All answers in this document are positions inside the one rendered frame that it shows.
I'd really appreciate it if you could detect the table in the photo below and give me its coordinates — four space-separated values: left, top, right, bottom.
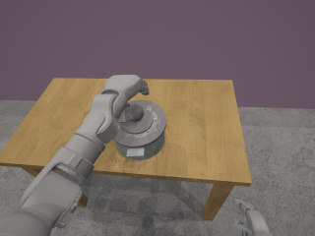
0 78 252 221

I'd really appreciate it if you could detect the knob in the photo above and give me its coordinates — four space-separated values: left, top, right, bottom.
127 104 144 122

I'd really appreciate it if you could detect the pot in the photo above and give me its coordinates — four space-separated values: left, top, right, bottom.
115 132 165 160

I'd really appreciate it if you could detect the left robot upper arm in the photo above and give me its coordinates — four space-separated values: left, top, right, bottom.
0 170 83 236

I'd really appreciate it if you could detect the robot left hand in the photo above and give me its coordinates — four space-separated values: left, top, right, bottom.
103 75 150 123

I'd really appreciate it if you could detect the lid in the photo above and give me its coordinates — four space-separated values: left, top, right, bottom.
113 99 167 148

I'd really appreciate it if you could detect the robot right hand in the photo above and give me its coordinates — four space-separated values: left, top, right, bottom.
231 199 270 236

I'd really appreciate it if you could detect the left robot forearm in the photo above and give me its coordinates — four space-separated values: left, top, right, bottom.
19 87 127 209

